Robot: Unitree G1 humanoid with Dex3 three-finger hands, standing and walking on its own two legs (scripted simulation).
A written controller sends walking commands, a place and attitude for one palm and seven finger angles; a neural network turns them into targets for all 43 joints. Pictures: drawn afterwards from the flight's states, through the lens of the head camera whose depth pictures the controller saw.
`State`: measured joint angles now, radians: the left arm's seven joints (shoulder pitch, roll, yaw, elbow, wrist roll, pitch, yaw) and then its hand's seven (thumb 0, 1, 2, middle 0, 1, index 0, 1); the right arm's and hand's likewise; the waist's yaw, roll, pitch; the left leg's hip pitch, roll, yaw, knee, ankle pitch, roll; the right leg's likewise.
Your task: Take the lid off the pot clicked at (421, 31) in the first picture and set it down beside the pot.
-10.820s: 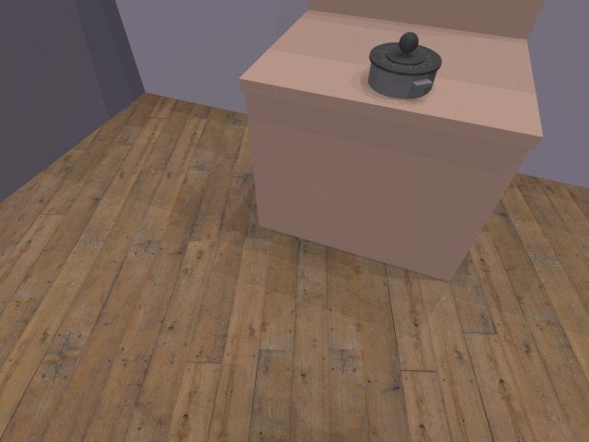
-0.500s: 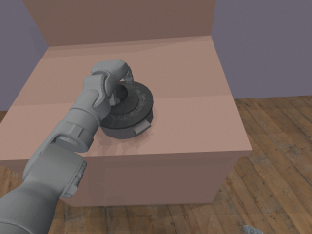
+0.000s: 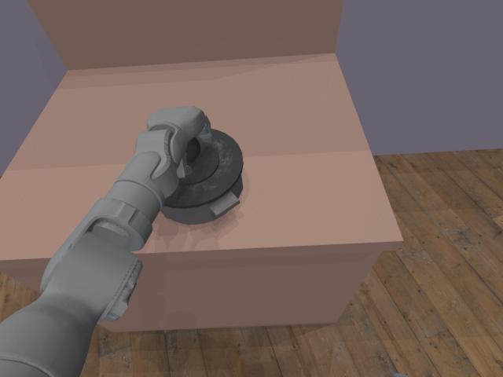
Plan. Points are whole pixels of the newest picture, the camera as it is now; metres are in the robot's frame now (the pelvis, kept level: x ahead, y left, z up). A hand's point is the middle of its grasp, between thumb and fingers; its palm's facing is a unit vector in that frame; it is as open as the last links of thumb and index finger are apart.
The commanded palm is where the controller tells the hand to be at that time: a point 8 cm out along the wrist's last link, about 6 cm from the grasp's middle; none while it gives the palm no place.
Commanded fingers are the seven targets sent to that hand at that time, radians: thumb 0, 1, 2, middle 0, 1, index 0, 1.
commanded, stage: lower the open fingers around the knob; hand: left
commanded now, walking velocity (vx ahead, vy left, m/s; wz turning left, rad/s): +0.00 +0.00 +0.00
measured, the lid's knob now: (186, 148) +0.50 +0.11 +0.08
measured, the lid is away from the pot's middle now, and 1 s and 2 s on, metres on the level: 0.00 0.00 0.01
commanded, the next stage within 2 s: close the fingers and squeeze the knob in 0.06 s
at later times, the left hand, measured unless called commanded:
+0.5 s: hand (183, 156) +0.46 +0.10 +0.09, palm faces -0.34 -0.06 -0.94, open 9.8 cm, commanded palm +0.46 +0.12 +0.16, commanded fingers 0.00 0.00 1.07 -0.58 -0.82 -0.58 -0.82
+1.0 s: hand (180, 154) +0.47 +0.11 +0.09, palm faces -0.35 -0.06 -0.94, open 8.1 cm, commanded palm +0.46 +0.12 +0.16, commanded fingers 0.00 0.34 0.83 -0.73 -1.01 -0.73 -1.01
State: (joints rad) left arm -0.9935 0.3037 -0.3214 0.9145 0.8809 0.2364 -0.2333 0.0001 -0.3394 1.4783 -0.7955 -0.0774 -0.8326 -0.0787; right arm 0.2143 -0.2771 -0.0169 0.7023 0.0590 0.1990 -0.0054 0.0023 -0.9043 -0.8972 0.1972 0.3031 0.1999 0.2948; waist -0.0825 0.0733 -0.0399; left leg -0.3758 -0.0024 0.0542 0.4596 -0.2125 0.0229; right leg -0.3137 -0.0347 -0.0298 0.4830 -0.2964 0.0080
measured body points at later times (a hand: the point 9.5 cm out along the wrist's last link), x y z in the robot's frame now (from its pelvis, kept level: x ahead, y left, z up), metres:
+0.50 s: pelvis +0.00 +0.00 +0.00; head +0.04 -0.03 +0.45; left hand +0.47 +0.11 +0.15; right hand +0.10 -0.26 -0.14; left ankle +0.01 +0.11 -0.74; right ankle -0.04 -0.12 -0.74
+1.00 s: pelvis +0.00 +0.00 +0.00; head +0.05 -0.03 +0.45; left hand +0.48 +0.11 +0.15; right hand +0.07 -0.26 -0.14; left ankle +0.01 +0.11 -0.74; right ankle -0.04 -0.12 -0.74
